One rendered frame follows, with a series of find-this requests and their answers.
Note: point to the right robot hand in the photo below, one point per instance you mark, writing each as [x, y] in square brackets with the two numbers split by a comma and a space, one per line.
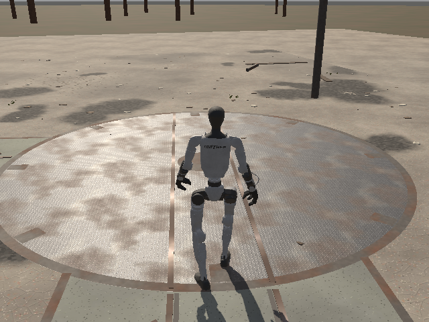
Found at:
[253, 195]

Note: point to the left robot hand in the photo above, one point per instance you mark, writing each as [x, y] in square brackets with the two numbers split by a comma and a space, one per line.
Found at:
[185, 180]

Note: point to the right robot foot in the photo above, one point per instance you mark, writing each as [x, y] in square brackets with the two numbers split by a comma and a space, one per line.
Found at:
[224, 262]

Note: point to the right robot forearm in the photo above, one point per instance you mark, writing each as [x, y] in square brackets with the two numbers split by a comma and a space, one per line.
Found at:
[249, 180]

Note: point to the robot left shin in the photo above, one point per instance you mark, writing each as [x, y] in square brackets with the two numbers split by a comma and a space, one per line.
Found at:
[200, 255]

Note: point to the robot left upper arm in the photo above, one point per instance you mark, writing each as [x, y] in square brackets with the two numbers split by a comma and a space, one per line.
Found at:
[190, 151]

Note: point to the left robot forearm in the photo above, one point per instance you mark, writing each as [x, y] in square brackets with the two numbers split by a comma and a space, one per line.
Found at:
[182, 172]

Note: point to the robot right upper arm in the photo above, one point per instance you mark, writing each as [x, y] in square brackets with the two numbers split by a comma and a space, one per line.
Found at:
[240, 154]

